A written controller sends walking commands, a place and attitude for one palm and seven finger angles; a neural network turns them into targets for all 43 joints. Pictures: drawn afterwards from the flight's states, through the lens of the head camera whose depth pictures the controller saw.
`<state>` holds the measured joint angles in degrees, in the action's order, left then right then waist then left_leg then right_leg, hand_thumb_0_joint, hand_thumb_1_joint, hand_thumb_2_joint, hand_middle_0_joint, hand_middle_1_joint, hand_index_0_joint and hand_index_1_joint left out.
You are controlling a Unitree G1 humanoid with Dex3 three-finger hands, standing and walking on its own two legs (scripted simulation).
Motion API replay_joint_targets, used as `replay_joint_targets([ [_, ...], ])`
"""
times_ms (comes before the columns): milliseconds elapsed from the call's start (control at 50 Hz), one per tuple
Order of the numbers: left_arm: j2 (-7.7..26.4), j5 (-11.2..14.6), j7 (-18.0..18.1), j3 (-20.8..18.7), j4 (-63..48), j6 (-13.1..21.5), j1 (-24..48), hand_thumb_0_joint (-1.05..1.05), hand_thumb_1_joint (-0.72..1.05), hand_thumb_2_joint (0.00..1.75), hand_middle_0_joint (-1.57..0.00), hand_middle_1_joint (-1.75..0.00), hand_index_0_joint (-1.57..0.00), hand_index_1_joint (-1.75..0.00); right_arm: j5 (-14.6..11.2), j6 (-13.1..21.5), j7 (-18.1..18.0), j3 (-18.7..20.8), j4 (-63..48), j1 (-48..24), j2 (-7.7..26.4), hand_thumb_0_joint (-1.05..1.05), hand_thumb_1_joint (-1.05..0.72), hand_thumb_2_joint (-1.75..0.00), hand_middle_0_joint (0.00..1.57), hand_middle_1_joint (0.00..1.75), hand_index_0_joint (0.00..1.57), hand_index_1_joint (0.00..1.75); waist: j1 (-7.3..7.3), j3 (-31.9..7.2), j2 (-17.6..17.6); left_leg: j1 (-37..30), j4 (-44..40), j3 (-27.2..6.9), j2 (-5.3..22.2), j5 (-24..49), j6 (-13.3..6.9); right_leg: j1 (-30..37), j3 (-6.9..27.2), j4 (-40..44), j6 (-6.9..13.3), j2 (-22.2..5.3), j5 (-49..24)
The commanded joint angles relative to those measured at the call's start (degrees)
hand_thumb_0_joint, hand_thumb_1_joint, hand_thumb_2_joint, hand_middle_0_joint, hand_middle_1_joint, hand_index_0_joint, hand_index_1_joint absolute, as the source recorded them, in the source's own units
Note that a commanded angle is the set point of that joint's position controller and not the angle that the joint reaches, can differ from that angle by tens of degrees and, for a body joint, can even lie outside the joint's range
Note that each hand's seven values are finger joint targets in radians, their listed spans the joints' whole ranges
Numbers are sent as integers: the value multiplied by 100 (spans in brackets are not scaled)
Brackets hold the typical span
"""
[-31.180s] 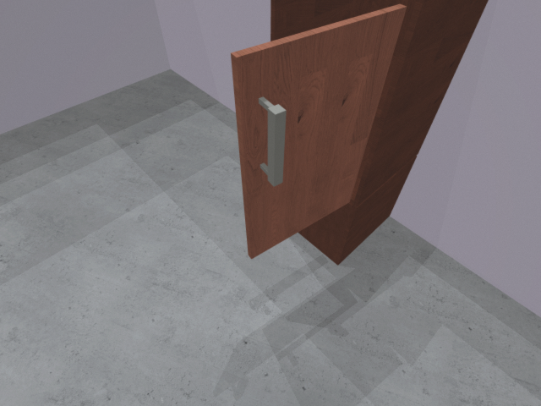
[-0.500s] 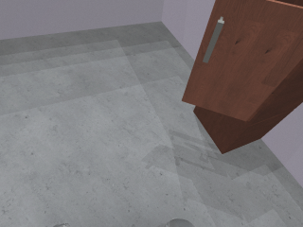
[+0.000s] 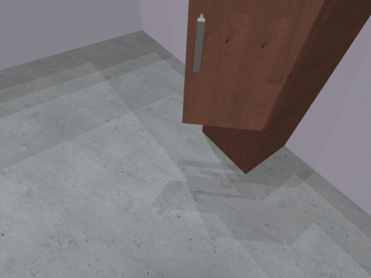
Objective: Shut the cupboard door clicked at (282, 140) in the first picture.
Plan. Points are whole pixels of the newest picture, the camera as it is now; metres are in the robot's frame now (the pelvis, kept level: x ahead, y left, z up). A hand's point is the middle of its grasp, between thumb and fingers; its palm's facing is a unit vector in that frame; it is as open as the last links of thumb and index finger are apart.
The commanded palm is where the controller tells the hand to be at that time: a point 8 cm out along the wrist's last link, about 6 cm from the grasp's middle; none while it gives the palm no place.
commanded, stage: take the last steps up to it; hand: left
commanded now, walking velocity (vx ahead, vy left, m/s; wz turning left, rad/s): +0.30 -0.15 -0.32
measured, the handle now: (198, 44) +0.79 -0.01 +0.09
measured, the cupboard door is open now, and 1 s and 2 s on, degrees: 48 48 48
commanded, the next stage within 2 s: come to a stop and stand still in 0.98 s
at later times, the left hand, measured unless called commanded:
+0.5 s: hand (142, 261) +0.18 +0.11 -0.16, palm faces -0.13 -0.97 -0.20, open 7.4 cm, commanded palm none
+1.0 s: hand (167, 215) +0.30 +0.06 -0.16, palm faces -0.11 -0.98 -0.16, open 7.4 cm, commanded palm none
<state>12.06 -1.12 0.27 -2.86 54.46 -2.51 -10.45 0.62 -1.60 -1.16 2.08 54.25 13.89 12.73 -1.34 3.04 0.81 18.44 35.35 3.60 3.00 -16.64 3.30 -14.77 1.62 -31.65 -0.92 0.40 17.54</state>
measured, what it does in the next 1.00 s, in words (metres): walks ahead: right foot, then left foot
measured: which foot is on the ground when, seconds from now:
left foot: down 0.00-0.42, up 0.44-0.74, down 0.76-1.00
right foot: down 0.00-0.02, up 0.04-0.40, down 0.42-0.76, up 0.78-1.00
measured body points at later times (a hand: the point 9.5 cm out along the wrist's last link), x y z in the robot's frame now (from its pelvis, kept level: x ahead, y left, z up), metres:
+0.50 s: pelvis +0.07 -0.07 +0.00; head +0.09 -0.07 +0.45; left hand +0.19 +0.16 -0.14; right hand -0.02 -0.32 -0.15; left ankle +0.02 +0.08 -0.68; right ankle +0.05 -0.18 -0.73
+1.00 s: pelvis +0.24 -0.12 +0.01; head +0.27 -0.11 +0.46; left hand +0.31 +0.11 -0.15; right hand +0.21 -0.35 -0.13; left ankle +0.24 -0.01 -0.73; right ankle +0.25 -0.27 -0.68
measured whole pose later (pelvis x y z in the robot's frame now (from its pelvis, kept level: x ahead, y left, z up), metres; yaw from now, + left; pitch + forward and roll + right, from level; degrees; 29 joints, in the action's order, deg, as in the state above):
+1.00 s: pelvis +0.24 -0.12 +0.01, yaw -8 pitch +0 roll -1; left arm 10.7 -1.6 -1.1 -3.4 60.0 -0.3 -12.9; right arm 1.9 2.0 -1.2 2.0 59.4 17.6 8.3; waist -0.8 2.9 1.5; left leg 10.4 23.9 8.2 3.7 -13.7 -0.6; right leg -26.6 -2.5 -48.9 0.2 -4.7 16.7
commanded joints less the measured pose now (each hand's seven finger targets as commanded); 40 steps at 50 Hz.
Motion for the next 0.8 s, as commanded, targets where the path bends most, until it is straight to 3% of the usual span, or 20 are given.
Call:
replay_joint_targets([
  [0, 430, 64, 0, -123, -437, 59, -71, 0, 90, 90, -20, -30, -20, -30, 125, 210, -98, 234, -161, 870, 1257, 0, -90, -90, 20, 30, 20, 30, -125, -599, -1469, -1040, -1796, -2238, 2031, 1495, -1100, -816, -121, -1371, 54, 86, 1388],
  [20, 483, 5, -21, -153, -452, -9, 108, 0, 90, 90, -20, -30, -20, -30, 178, 242, -152, 251, -89, 909, 1283, 0, -90, -90, 20, 30, 20, 30, -218, -503, -1627, -1173, -2174, -2532, 2204, 936, -1196, -1326, -21, -2372, -4, 94, 1716],
  [60, 555, -50, -134, -213, -429, 14, 333, 0, 90, 90, -20, -30, -20, -30, 183, 256, -155, 204, -118, 766, 1087, 0, -90, -90, 20, 30, 20, 30, -144, -62, -1256, -903, -2324, -2080, 1975, 91, -1120, -1773, 132, -3224, 15, -159, 1112],
  [120, 421, -56, -287, -190, -372, 59, 388, 0, 90, 90, -20, -30, -20, -30, 176, 337, -132, 197, -86, 757, 933, 0, -90, -90, 20, 30, 20, 30, -130, 51, -1007, -1066, -2406, -1226, 1656, -4, -988, -1798, -125, -2844, -20, -289, 556],
  [200, 332, -60, -355, -146, -417, 65, 631, 0, 90, 90, -20, -30, -20, -30, 167, 381, -123, 287, 107, 1090, 952, 0, -90, -90, 20, 30, 20, 30, -272, 59, -849, -1294, -2485, -943, 1761, -188, -1042, -1707, -288, -1885, -45, -373, 369],
  [300, 273, -66, -401, -140, -358, 133, 568, 0, 90, 90, -20, -30, -20, -30, 182, 357, -58, 377, 227, 928, 1091, 0, -90, -90, 20, 30, 20, 30, -219, -75, -1094, -900, -2186, -537, 1706, -318, -954, -614, -644, -389, 0, -198, 313],
  [360, 507, -71, -347, -227, 72, 225, -398, 0, 90, 90, -20, -30, -20, -30, 142, 336, -13, 358, 273, 732, 960, 0, -90, -90, 20, 30, 20, 30, 269, -258, -509, -58, -1090, 10, 1201, -407, -569, 1093, -779, 829, 154, -9, -332],
  [380, 882, -81, -278, -306, 264, 300, -949, 0, 90, 90, -20, -30, -20, -30, 81, 345, 30, 295, 186, 649, 704, 0, -90, -90, 20, 30, 20, 30, 531, -458, 349, 930, 25, 561, 740, -777, -333, 2130, 238, 1330, 519, -820, 607],
  [400, 1403, -78, -169, -403, 449, 334, -1535, 0, 90, 90, -20, -30, -20, -30, 37, 349, 64, 156, -124, 116, 249, 0, -90, -90, 20, 30, 20, 30, 834, -308, 1751, 2115, 1526, 831, 18, -2103, -169, 2435, 2089, 2049, 1150, -1945, 1156],
  [420, 1386, -33, -84, -409, 495, 346, -1542, 0, 90, 90, -20, -30, -20, -30, 61, 338, 31, 183, -206, -228, 457, 0, -90, -90, 20, 30, 20, 30, 871, -125, 1504, 2477, 2487, 133, 198, -1939, -271, 2046, 2455, 2248, 1502, -2208, 989],
  [440, 1203, -41, -48, -360, 471, 359, -1255, 0, 90, 90, -20, -30, -20, -30, 55, 362, 14, 223, -138, -265, 479, 0, -90, -90, 20, 30, 20, 30, 693, 77, 1447, 2590, 2968, -57, 308, -1580, -284, 1786, 2422, 2265, 1626, -2109, 918],
  [460, 925, -31, -11, -282, 402, 370, -879, 0, 90, 90, -20, -30, -20, -30, 80, 365, 30, 243, -50, -144, 511, 0, -90, -90, 20, 30, 20, 30, 456, 191, 1089, 2457, 3004, -220, 460, -1275, -288, 1448, 1915, 2197, 1616, -2002, 879],
  [520, 596, -49, 12, -151, 330, 501, -331, 0, 90, 90, -20, -30, -20, -30, 138, 288, 135, 192, 169, 310, 183, 0, -90, -90, 20, 30, 20, 30, -28, 48, 452, 1460, 2341, -12, 465, -535, -191, 641, 533, 2102, 1298, -1467, -191],
  [620, 624, -48, -7, -116, 587, 566, -470, 0, 90, 90, -20, -30, -20, -30, 111, 329, 172, 150, 34, 120, 108, 0, -90, -90, 20, 30, 20, 30, -60, 200, 434, 855, 729, 227, 293, -118, -215, 591, 332, 2030, 1290, -1371, -695],
  [680, 564, 9, -16, -109, 694, 536, -495, 0, 90, 90, -20, -30, -20, -30, 117, 416, 119, 167, 190, 466, 205, 0, -90, -90, 20, 30, 20, 30, -283, 108, 222, -200, -250, 429, 75, 485, -276, 474, 180, 1334, 1090, -1143, -1092],
  [700, 498, 15, -24, -103, 671, 520, -496, 0, 90, 90, -20, -30, -20, -30, 140, 465, 95, 217, 348, 988, 389, 0, -90, -90, 20, 30, 20, 30, -497, -158, -167, -1104, -609, 198, 83, 651, -334, 103, 16, 375, 948, -904, -1309],
  [720, 287, 46, -52, -100, 559, 492, -650, 0, 90, 90, -20, -30, -20, -30, 216, 512, 26, 320, 523, 1650, 888, 0, -90, -90, 20, 30, 20, 30, -672, -562, -1219, -2118, -1194, -1354, 1087, 549, -783, -758, -380, -1100, 616, -310, -601],
  [740, 156, 65, -97, -33, 386, 494, -733, 0, 90, 90, -20, -30, -20, -30, 251, 476, -42, 405, 587, 2097, 1355, 0, -90, -90, 20, 30, 20, 30, -690, -792, -1996, -2840, -1905, -3196, 2410, 646, -1426, -1869, -667, -2719, 392, 219, 1523],
  [760, 342, -29, -72, -57, 325, 451, -540, 0, 90, 90, -20, -30, -20, -30, 187, 408, -90, 382, 572, 1860, 1326, 0, -90, -90, 20, 30, 20, 30, -621, -739, -1539, -2324, -2205, -3227, 2532, -141, -1481, -2049, -57, -3539, 420, -14, 1474],
  [780, 307, -38, -91, -82, 303, 429, -316, 0, 90, 90, -20, -30, -20, -30, 152, 391, -103, 345, 409, 1395, 1097, 0, -90, -90, 20, 30, 20, 30, -436, -191, -1319, -1585, -2365, -2953, 2361, -632, -1424, -2260, 37, -3894, 374, -292, 944],
])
